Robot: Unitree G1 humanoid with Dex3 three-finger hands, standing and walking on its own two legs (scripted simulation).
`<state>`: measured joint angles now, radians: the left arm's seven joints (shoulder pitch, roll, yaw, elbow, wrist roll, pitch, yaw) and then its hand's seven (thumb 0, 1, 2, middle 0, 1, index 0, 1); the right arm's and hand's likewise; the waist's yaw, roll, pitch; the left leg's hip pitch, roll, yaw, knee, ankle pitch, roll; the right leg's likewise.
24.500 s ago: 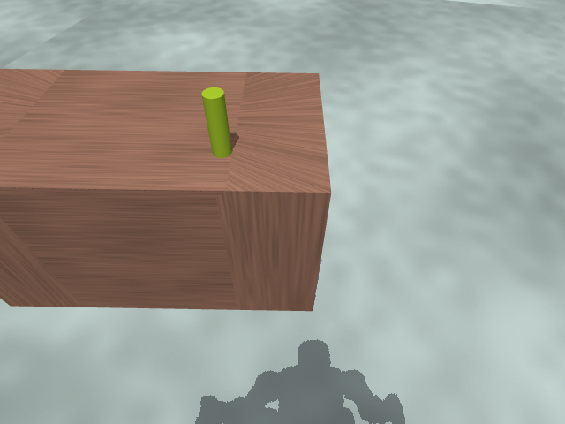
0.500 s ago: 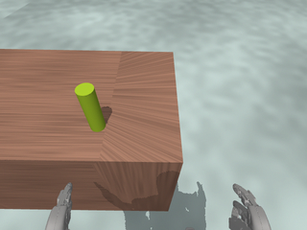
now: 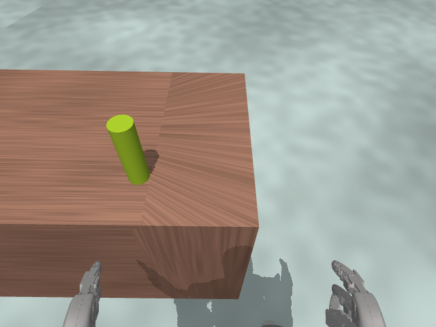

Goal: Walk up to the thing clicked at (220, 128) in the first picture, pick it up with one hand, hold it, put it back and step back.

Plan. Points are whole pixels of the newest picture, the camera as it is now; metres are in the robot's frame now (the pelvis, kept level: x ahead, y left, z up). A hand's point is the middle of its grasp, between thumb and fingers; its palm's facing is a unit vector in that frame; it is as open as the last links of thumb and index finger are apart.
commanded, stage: home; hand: left
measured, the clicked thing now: (130, 152) +0.48 +0.21 +0.02
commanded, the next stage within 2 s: stand in 1.18 s
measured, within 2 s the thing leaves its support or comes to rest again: neither
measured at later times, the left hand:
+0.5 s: hand (118, 320) +0.17 +0.18 -0.05, palm faces +0.11 -0.97 -0.23, open 17.5 cm
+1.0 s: hand out of the picture +0.16 +0.20 -0.08, palm faces -0.02 -0.94 -0.34, open 17.6 cm
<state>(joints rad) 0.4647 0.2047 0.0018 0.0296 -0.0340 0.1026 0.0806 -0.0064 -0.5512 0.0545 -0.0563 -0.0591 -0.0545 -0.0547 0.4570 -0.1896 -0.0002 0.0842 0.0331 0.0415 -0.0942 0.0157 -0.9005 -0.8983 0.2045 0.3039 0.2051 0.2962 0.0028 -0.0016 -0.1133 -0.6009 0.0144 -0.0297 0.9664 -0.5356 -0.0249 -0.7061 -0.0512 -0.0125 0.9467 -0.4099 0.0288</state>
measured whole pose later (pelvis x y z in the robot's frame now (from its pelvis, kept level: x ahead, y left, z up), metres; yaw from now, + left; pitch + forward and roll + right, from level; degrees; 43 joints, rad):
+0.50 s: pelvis +0.00 +0.00 +0.00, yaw +0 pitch +10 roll +0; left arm 0.47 0.21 0.00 0.02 -0.03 0.11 0.09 -0.01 -0.55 0.06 -0.06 -0.06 -0.05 -0.06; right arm 0.46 -0.19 0.00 0.08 0.03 0.03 -0.10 0.02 -0.90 -0.90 0.20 0.30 0.21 0.30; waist 0.00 0.00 -0.11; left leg -0.61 0.01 -0.03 0.98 -0.54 -0.02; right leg -0.71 -0.05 -0.01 0.95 -0.41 0.03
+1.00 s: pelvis -0.01 +0.00 +0.00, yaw +0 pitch +4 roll -1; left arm 0.33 0.29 -0.02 0.31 0.06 0.06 0.05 0.00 -0.57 0.04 -0.06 -0.06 -0.05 -0.05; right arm 0.23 -0.27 0.01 0.64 -0.07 -0.03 -0.06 0.01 -0.90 -0.90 0.21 0.30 0.21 0.30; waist 0.01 0.00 -0.01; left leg -0.49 0.02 -0.04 0.96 -0.54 -0.02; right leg -0.59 -0.05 -0.03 0.93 -0.41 0.02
